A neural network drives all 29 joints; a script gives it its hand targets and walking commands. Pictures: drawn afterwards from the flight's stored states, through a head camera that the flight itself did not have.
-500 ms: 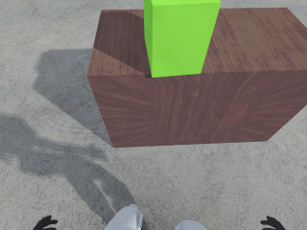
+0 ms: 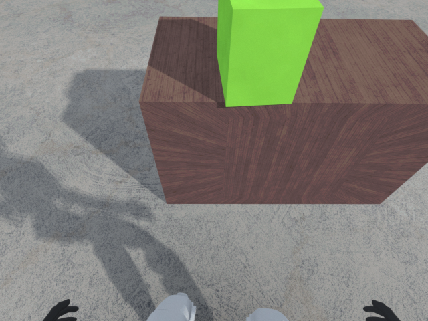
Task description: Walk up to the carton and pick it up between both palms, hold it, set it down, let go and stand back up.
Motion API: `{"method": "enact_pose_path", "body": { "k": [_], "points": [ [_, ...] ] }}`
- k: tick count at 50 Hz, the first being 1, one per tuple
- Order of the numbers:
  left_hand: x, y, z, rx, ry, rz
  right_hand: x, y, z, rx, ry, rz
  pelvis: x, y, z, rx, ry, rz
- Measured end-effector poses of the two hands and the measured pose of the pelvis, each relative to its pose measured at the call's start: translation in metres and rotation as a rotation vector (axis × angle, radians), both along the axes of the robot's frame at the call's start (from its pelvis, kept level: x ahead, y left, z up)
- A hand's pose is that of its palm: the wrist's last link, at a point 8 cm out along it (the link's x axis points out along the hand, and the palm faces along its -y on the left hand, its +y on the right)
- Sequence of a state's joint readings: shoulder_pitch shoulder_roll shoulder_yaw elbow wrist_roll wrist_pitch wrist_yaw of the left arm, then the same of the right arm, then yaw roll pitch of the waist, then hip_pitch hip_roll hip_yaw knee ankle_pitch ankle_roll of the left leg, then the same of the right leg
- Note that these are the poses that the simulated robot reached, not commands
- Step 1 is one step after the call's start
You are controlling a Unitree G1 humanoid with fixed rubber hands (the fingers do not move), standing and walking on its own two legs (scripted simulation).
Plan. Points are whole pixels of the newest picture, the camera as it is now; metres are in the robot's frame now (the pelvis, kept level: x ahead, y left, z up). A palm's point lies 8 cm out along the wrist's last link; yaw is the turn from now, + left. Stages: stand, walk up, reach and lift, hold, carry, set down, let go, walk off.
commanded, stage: walk up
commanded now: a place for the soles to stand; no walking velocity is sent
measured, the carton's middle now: (257, 36) +0.83 -0.08 +0.08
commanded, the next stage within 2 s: none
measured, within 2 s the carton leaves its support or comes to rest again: neither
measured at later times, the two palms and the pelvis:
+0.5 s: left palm out of the picture +0.07 +0.30 -0.10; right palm out of the picture +0.10 -0.34 -0.08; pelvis -0.01 -0.02 +0.00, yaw +0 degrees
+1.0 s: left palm out of the picture +0.08 +0.29 -0.09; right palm out of the picture +0.10 -0.34 -0.08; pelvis +0.00 -0.02 +0.00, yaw +1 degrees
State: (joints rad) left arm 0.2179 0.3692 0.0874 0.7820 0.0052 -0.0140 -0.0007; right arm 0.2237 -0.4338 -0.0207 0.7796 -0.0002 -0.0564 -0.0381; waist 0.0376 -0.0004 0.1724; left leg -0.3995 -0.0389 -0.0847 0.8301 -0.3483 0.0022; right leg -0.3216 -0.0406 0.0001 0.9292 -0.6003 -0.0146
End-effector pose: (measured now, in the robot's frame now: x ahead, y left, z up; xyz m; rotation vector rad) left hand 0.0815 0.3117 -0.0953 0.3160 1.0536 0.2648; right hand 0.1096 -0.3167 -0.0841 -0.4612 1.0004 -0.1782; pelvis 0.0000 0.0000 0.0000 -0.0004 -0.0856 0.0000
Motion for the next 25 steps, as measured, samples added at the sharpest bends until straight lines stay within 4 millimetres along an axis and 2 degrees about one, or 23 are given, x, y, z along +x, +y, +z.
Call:
{"method": "enact_pose_path", "body": {
  "k": [5,9,16,20,25],
  "points": [
    [-0.015,-0.009,-0.001,0.011,0.026,0.015,-0.007,-0.010,-0.006,0.016,-0.001,0.003,-0.009,-0.012,-0.002,0.010,0.007,-0.001],
    [-0.027,-0.010,0.002,0.019,0.046,0.038,-0.003,-0.014,-0.005,0.024,-0.016,0.007,-0.009,-0.016,0.000,0.019,0.010,0.006],
    [-0.017,-0.005,-0.002,0.002,0.021,0.034,-0.007,-0.010,-0.003,0.005,0.008,0.005,-0.008,-0.009,0.000,0.008,0.013,0.018],
    [-0.010,-0.011,-0.002,-0.004,0.008,0.020,-0.012,-0.016,0.002,-0.003,0.005,-0.005,-0.009,-0.013,0.001,0.002,0.012,0.007],
    [-0.014,-0.015,-0.001,0.001,0.022,0.029,-0.010,-0.021,0.000,0.003,0.003,-0.007,-0.008,-0.018,0.001,0.009,0.016,0.008]
  ]
}}
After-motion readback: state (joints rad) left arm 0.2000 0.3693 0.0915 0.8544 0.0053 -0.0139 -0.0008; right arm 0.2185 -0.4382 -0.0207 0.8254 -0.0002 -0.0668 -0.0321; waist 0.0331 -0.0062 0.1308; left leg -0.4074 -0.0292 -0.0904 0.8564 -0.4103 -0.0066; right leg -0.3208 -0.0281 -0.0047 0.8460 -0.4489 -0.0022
